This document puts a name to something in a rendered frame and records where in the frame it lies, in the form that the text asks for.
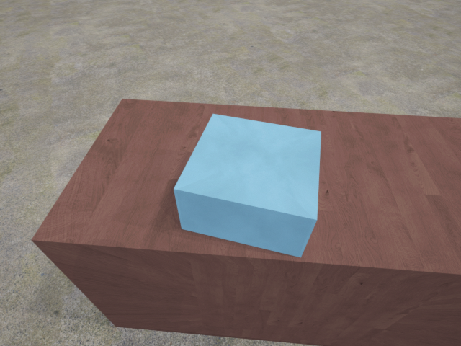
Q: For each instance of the pedestal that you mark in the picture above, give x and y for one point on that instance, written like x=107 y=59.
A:
x=382 y=266

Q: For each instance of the carton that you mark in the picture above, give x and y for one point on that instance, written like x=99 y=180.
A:
x=252 y=182

